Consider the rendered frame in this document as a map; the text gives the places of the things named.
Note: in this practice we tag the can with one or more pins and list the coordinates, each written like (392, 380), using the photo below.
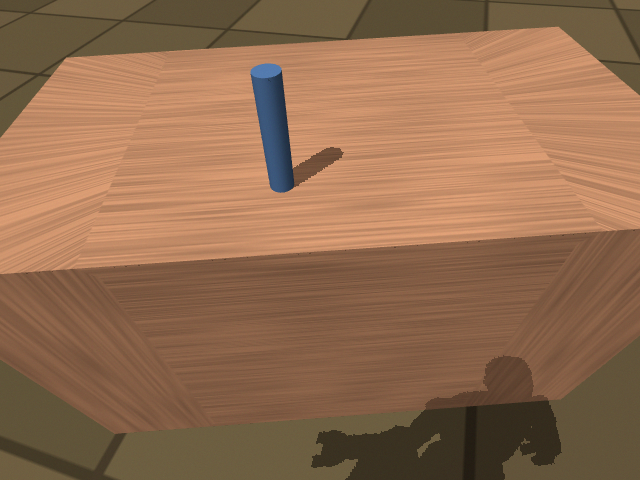
(268, 90)

